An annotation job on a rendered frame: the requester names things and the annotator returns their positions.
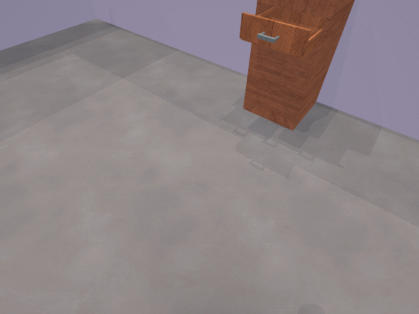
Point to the cabinet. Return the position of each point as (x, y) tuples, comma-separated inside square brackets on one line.
[(282, 88)]

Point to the drawer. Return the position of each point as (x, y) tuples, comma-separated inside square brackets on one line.
[(299, 33)]

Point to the handle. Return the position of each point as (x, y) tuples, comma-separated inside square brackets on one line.
[(267, 38)]

